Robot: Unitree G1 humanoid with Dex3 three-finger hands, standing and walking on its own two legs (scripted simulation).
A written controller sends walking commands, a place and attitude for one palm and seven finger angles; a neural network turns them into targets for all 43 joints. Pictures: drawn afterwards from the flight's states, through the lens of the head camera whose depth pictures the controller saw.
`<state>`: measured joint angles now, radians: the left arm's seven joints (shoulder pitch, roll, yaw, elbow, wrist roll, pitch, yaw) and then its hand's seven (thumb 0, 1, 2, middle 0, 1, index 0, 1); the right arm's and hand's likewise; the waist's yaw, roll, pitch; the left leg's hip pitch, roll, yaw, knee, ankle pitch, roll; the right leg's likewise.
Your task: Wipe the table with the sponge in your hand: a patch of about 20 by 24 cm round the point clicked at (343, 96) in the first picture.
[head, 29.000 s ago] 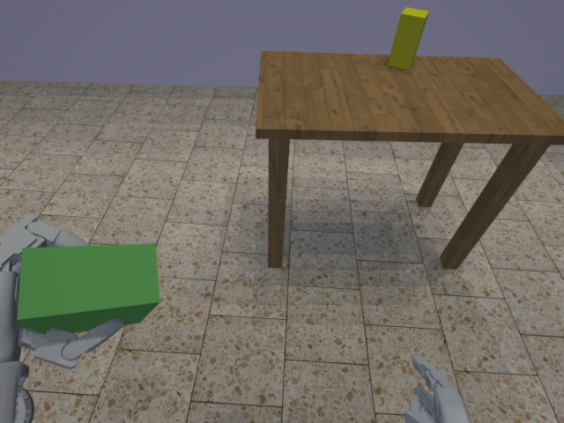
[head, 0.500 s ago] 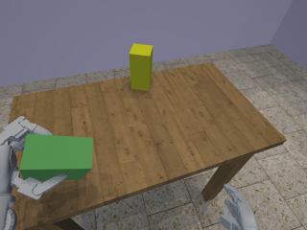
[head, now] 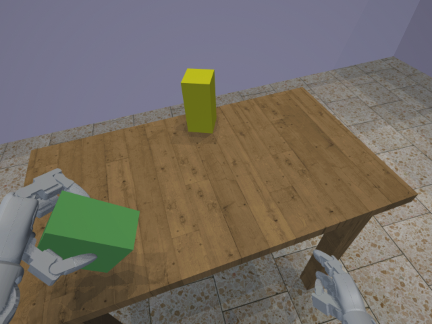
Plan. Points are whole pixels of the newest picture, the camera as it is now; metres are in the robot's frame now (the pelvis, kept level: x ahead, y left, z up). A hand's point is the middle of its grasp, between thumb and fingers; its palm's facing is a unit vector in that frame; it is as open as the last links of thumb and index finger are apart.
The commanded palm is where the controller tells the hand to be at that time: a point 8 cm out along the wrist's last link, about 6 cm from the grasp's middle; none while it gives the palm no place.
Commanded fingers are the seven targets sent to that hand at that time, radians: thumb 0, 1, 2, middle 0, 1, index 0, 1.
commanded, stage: turn the palm down, sponge in hand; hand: left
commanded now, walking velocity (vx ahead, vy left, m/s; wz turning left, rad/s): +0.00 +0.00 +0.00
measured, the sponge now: (98, 238) +0.21 +0.21 +0.11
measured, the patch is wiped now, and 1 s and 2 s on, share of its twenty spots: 0.00 0.00 0.00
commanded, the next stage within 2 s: move the sponge above the wiping area in 1.90 s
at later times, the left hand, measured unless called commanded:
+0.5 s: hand (81, 224) +0.21 +0.22 +0.15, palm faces +0.22 -0.54 -0.81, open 10.4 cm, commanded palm +0.17 +0.26 +0.20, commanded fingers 0.00 0.10 1.30 -1.20 -1.60 -1.20 -1.60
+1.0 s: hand (60, 220) +0.22 +0.25 +0.15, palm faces +0.24 -0.27 -0.93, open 10.4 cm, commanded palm +0.18 +0.26 +0.20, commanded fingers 0.00 0.10 1.30 -1.20 -1.60 -1.20 -1.60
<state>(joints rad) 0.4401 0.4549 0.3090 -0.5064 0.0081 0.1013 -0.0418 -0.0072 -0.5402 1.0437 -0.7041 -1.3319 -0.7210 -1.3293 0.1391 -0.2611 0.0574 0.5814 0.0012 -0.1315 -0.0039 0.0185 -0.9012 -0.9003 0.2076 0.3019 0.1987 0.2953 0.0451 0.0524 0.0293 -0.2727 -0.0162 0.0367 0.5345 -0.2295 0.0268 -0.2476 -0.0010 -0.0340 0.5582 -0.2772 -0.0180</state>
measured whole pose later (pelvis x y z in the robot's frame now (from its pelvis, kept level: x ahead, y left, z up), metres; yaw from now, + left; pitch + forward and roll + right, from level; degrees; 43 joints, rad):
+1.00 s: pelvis +0.00 -0.03 -0.01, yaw +1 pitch -2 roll +0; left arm 0.31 0.60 0.16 -0.41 0.52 0.21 0.06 0.00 -0.55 1.05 -0.71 -1.32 -0.73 -1.32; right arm 0.13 -0.26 0.04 0.60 0.04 -0.08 -0.12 0.02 -0.90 -0.90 0.21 0.30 0.20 0.29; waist 0.10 0.10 -0.02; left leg -0.32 0.02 0.00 0.63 -0.28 -0.01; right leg -0.28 0.03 -0.06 0.63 -0.33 -0.06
